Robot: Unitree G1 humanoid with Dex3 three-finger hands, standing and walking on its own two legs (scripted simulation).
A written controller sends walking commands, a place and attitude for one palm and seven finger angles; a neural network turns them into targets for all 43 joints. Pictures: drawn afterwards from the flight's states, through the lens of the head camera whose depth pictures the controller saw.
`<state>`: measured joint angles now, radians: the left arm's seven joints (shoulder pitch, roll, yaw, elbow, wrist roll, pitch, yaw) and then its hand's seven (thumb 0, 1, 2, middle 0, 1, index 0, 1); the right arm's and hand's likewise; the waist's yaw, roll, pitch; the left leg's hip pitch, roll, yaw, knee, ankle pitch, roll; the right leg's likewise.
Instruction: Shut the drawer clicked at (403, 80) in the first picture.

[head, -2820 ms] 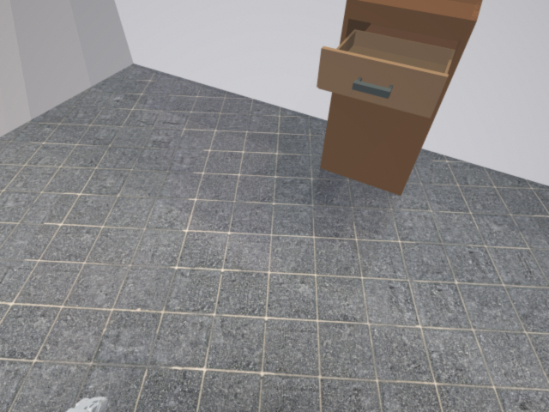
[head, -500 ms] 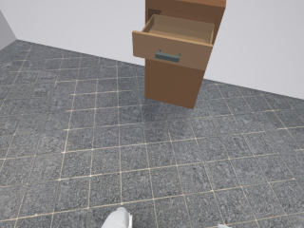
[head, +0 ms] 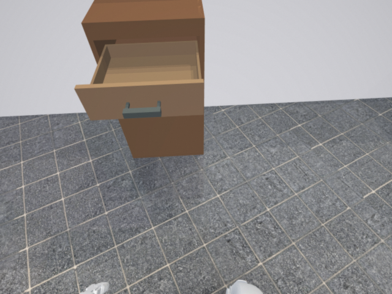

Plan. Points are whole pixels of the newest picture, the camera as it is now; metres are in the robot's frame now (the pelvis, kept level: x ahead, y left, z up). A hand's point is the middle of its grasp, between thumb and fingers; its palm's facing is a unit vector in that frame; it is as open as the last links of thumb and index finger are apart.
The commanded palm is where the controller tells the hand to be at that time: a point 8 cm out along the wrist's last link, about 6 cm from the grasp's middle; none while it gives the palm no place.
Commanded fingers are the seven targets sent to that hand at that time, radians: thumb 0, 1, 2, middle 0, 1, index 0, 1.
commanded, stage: take the last steps up to it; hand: left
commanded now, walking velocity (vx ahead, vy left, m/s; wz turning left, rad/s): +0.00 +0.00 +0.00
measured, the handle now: (142, 108) +0.66 +0.19 -0.05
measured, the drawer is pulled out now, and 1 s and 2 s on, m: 0.30 0.30 0.30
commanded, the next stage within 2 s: come to a stop and stand still in 0.88 s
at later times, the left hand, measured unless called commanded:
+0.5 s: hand (117, 285) +0.17 +0.20 -0.19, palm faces +0.08 -0.99 -0.14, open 7.4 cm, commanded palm none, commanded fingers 0.00 0.90 0.90 -0.20 -0.30 -0.20 -0.30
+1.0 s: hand (148, 189) +0.42 +0.16 -0.17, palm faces +0.03 -0.98 -0.19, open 7.4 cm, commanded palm none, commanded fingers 0.00 0.90 0.90 -0.20 -0.30 -0.20 -0.30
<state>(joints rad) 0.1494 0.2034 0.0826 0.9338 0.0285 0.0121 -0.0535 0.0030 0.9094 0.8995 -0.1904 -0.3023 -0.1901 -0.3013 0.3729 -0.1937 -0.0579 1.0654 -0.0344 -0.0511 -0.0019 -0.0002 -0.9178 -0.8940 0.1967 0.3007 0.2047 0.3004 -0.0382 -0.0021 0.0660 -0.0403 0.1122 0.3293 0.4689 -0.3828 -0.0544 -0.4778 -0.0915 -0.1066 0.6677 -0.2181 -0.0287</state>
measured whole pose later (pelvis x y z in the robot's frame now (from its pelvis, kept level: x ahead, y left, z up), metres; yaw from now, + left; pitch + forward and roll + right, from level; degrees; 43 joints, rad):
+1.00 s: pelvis +0.34 -0.02 +0.00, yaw +2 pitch -1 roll +1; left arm 0.16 0.15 0.05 1.03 0.02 -0.05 -0.01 0.00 0.91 0.90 -0.19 -0.30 -0.19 -0.30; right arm 0.43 -0.09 -0.03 1.17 -0.02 -0.02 -0.01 0.00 -0.91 -0.89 0.20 0.30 0.21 0.30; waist -0.05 0.01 0.06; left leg -0.15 0.06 0.10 0.75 -0.50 0.00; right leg -0.36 -0.06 -0.14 0.61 -0.22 -0.04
